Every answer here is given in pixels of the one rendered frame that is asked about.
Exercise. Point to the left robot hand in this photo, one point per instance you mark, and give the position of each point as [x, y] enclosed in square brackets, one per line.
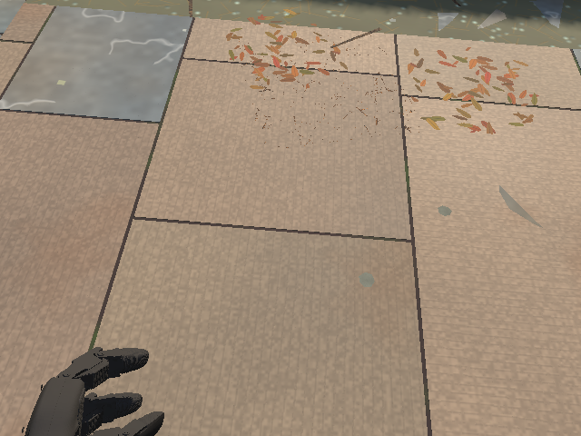
[62, 409]

